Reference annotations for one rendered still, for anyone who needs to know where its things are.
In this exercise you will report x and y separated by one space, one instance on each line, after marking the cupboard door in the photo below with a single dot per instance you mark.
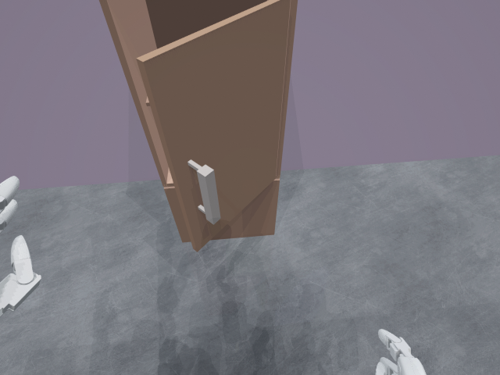
216 98

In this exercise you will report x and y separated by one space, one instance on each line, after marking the robot right hand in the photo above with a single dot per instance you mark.
401 353

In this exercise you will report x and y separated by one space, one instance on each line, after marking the handle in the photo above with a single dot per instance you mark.
207 183

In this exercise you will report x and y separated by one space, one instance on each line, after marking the robot left hand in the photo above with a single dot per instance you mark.
17 286

